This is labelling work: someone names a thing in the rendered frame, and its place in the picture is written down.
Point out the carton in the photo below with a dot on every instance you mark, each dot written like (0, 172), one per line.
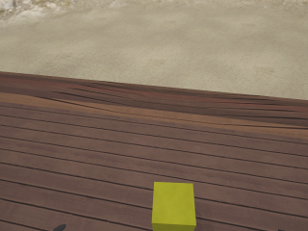
(173, 207)

